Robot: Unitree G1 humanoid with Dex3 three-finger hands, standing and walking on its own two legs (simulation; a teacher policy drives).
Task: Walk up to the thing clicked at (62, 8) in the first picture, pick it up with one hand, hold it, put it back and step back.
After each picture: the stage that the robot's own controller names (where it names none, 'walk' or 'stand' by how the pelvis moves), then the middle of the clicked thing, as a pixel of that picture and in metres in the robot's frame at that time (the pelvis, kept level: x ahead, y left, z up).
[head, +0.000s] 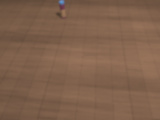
stand; (62, 9) +2.04 +0.30 -0.65
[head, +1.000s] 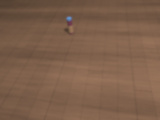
walk; (70, 26) +1.92 +0.33 -0.65
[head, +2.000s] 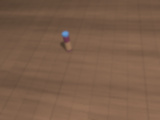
walk; (67, 42) +1.33 +0.31 -0.66
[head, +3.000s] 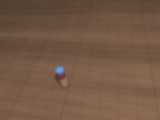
walk; (62, 78) +0.88 +0.29 -0.65
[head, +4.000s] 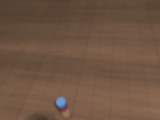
walk; (63, 108) +0.55 +0.25 -0.65
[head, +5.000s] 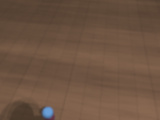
stand; (50, 118) +0.47 +0.25 -0.64
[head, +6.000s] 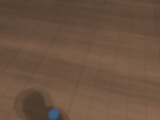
stand; out of the picture +0.45 +0.23 -0.65
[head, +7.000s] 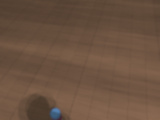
stand; (57, 119) +0.47 +0.23 -0.66
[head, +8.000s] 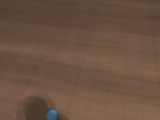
stand; out of the picture +0.46 +0.25 -0.66
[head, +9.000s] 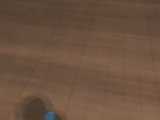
stand; out of the picture +0.45 +0.26 -0.66
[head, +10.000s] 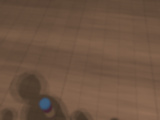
go down; (48, 109) +0.46 +0.26 -0.64
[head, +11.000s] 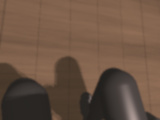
go down; out of the picture +0.52 +0.31 -0.23
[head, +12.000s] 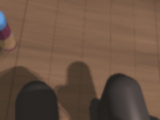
close in; (2, 33) +0.52 +0.29 -0.24
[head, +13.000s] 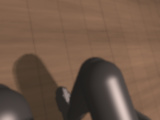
close in; out of the picture +0.50 +0.34 -0.17
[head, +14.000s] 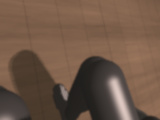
lift; out of the picture +0.48 +0.34 -0.17
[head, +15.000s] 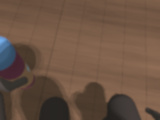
lift; (13, 69) +0.36 +0.23 +0.00
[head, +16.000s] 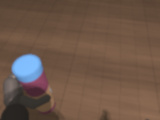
hold; (38, 89) +0.31 +0.16 +0.04
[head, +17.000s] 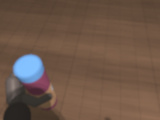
hold; (40, 87) +0.32 +0.16 +0.04
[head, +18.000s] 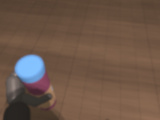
hold; (40, 87) +0.32 +0.16 +0.04
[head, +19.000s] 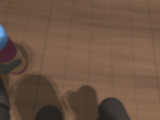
crouch; (6, 54) +0.44 +0.23 -0.03
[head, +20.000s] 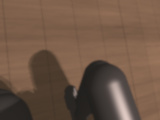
lower; out of the picture +0.49 +0.30 -0.14
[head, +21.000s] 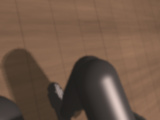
lower; out of the picture +0.48 +0.33 -0.17
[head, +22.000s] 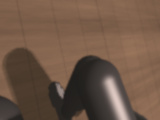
lower; out of the picture +0.48 +0.33 -0.18
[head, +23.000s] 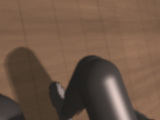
lower; out of the picture +0.48 +0.33 -0.18
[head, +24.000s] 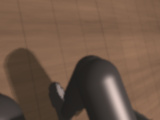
rest; out of the picture +0.48 +0.33 -0.17
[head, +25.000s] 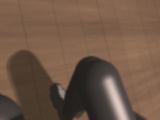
open; out of the picture +0.49 +0.32 -0.18
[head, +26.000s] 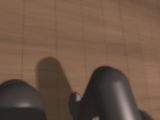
stand; out of the picture +0.50 +0.29 -0.21
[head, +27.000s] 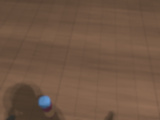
stand; (47, 107) +0.46 +0.23 -0.56
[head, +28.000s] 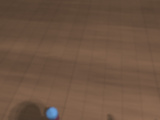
stand; (54, 119) +0.46 +0.22 -0.60
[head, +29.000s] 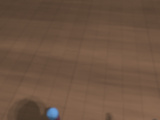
stand; out of the picture +0.45 +0.22 -0.60
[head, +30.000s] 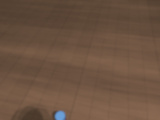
stand; out of the picture +0.47 +0.20 -0.65
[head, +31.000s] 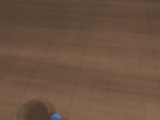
stand; out of the picture +0.44 +0.23 -0.66
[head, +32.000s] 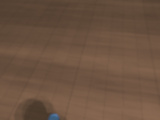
stand; out of the picture +0.44 +0.24 -0.66
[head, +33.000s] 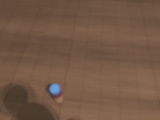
walk; (57, 94) +0.52 +0.21 -0.63
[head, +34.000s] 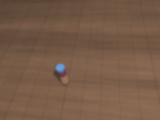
walk; (62, 75) +0.77 +0.27 -0.64
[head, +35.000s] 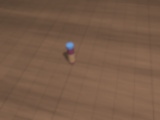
stand; (70, 53) +1.10 +0.20 -0.63
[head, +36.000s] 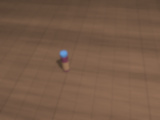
stand; (65, 61) +1.05 +0.21 -0.65
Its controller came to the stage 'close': yes
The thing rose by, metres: 0.68
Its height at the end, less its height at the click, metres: +0.00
